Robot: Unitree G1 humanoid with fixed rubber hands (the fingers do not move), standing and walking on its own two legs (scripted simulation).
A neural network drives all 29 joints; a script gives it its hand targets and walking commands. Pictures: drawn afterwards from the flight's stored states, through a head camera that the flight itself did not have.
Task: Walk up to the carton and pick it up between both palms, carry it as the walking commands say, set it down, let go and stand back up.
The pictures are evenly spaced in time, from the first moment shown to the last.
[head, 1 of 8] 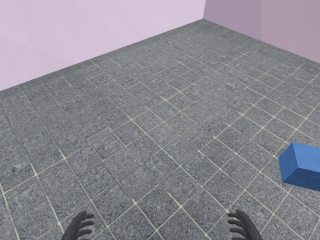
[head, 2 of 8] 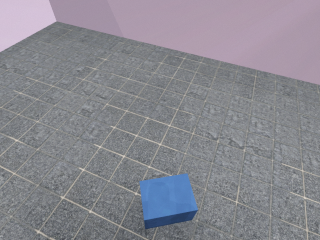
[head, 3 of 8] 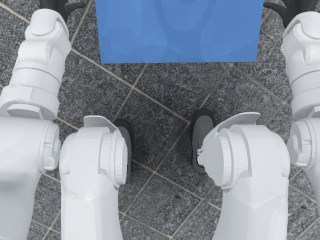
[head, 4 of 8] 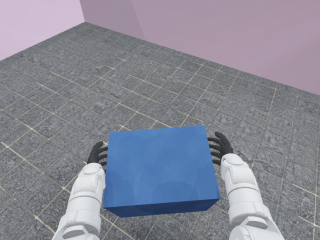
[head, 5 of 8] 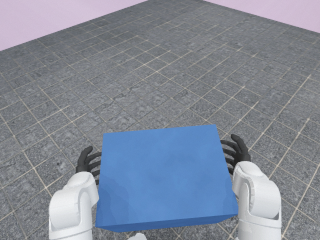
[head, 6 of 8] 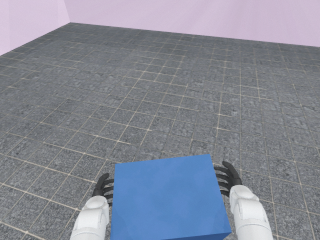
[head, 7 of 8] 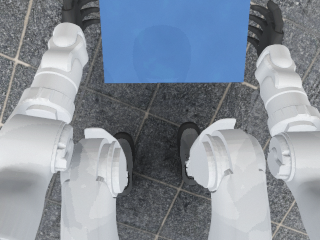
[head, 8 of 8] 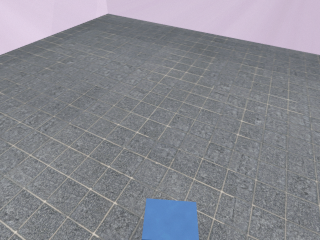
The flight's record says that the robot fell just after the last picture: no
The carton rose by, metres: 0.66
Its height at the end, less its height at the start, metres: +0.00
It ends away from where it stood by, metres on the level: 1.43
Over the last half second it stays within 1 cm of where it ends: yes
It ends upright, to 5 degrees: yes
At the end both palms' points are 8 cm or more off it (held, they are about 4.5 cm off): yes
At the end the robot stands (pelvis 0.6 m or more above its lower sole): yes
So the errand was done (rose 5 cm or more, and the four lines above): yes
